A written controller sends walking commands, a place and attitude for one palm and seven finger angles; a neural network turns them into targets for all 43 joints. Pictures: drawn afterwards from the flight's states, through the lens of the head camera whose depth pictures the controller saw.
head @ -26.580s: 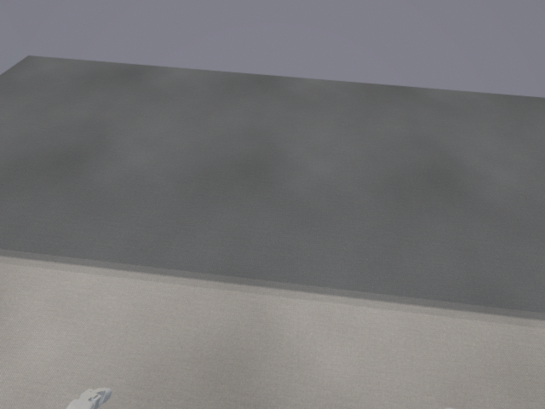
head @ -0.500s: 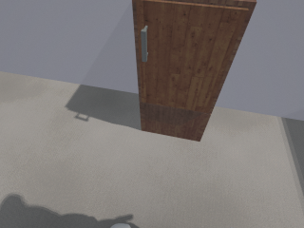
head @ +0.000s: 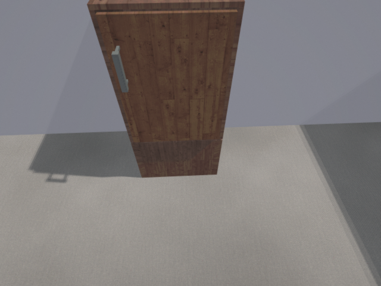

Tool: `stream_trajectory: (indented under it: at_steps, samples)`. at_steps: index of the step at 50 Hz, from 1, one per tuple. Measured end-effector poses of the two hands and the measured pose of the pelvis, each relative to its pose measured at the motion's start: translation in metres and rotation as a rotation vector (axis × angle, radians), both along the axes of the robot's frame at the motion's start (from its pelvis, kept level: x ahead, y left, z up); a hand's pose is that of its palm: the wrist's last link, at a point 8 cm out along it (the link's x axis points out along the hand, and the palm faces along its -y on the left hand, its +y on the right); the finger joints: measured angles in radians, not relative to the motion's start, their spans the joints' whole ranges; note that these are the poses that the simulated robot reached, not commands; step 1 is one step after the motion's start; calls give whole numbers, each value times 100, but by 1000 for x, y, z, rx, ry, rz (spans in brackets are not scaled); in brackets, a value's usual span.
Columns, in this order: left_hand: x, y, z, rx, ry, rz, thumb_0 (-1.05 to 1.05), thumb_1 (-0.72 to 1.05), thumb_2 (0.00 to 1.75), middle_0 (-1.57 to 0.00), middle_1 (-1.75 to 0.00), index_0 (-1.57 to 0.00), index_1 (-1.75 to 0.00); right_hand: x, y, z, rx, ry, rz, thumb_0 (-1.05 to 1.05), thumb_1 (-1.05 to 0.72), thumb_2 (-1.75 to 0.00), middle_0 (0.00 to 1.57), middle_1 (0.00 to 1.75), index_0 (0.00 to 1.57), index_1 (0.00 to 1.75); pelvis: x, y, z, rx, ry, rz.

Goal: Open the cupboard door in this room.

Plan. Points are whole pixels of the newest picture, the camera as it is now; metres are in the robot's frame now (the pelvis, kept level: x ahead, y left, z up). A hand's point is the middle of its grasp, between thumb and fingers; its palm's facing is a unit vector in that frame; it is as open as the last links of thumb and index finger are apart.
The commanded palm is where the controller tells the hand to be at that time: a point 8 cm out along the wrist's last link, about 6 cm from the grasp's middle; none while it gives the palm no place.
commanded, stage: take the last steps up to it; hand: left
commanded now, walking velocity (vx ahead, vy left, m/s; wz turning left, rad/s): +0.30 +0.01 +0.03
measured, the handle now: (121, 69) +0.77 +0.25 +0.02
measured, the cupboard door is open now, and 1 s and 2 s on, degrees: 0 0 0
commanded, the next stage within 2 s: come to a stop and stand still in 0.52 s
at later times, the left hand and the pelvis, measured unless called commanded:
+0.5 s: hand out of the picture +0.04 +0.17 -0.19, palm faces +0.12 -0.98 -0.15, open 7.4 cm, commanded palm none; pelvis +0.15 +0.02 -0.02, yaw +3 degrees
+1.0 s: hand (129, 223) +0.31 +0.18 -0.17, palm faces +0.04 -0.97 -0.26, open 7.4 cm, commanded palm none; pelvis +0.23 +0.00 -0.01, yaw +3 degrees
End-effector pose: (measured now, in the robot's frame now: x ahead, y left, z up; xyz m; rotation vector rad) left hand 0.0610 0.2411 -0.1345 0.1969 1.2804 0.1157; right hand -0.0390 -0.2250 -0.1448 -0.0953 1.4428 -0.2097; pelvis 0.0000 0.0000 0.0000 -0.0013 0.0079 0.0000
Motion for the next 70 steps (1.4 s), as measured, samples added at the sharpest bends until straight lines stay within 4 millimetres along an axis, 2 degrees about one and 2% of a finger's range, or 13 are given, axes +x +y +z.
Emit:
stream_trajectory:
  at_steps: [4, 8, 15, 21, 25, 28, 38, 42, 45, 51, 59, 65, 70]
  samples:
    - [28, -25, 1, 7, -90, -4, 0, 91, 89, -20, -30, -19, -30, -18, -14, -14, 37, 104, -17, 1, -91, -90, 20, 30, 20, 30, 14, -16, -8, -1, -18, 17]
    - [22, -31, 9, 26, -96, 62, -1, 94, 89, -20, -30, -20, -30, 11, -25, -10, 47, 95, 6, 1, -91, -90, 20, 30, 20, 30, 30, -24, -1, 12, -31, 19]
    - [-14, -32, 5, 11, 97, 102, -1, 94, 89, -20, -30, -20, -30, 111, -29, -2, 34, -63, 50, 1, -91, -90, 20, 30, 19, 30, 66, -21, 4, 9, -27, 32]
    - [-32, -30, -8, -44, 252, 178, 0, 92, 89, -20, -30, -20, -30, 211, -7, 0, 18, -152, 147, 1, -91, -90, 19, 30, 19, 30, 110, 0, -4, -7, -11, 47]
    - [-23, -16, -25, -76, 338, 207, 0, 91, 89, -20, -30, -20, -30, 276, 16, -5, -16, -230, 203, 1, -91, -90, 20, 30, 19, 30, 146, 22, -19, -4, -6, 49]
    - [7, -2, -27, -74, 333, 190, 0, 91, 89, -20, -30, -20, -30, 300, 30, -1, -24, -268, 197, 0, -91, -90, 20, 30, 20, 30, 163, 32, -17, -2, -17, 32]
    - [182, 23, -9, -7, 1, 102, 0, 92, 89, -20, -30, -19, -30, 296, 28, 7, -25, -168, 121, -1, -94, -90, 20, 30, 20, 30, 210, 30, 0, 26, -30, 38]
    - [224, 13, -4, 20, -72, 71, 0, 92, 89, -20, -30, -19, -30, 295, 22, -7, 12, -118, 88, 0, -93, -90, 20, 30, 20, 30, 225, 15, -5, 42, -44, 36]
    - [239, 2, -4, 45, -88, 46, 0, 92, 89, -20, -30, -19, -30, 297, 11, -21, 36, -97, 57, 0, -92, -90, 20, 30, 20, 30, 232, 3, -13, 46, -49, 27]
    - [234, -14, 3, 48, -71, 58, 0, 91, 89, -20, -30, -20, -30, 298, -8, -23, 35, -56, 62, 1, -92, -90, 20, 30, 20, 30, 223, -5, -8, 41, -40, 51]
    - [194, -2, 6, 51, -52, 110, 0, 91, 89, -21, -30, -20, -30, 289, -17, -10, 1, -54, 126, 1, -91, -90, 20, 30, 20, 30, 200, 0, -2, 41, -16, 61]
    - [145, 25, -10, 27, 2, 136, 0, 91, 89, -21, -30, -20, -30, 276, -1, 3, -45, -127, 147, 0, -91, -90, 20, 30, 20, 30, 179, 20, -6, 13, -13, 51]
    - [111, 40, -14, -8, 76, 154, 0, 91, 89, -20, -30, -20, -30, 239, 23, 18, -59, -113, 126, 0, -91, -90, 20, 30, 20, 30, 171, 35, 3, -8, -23, 54]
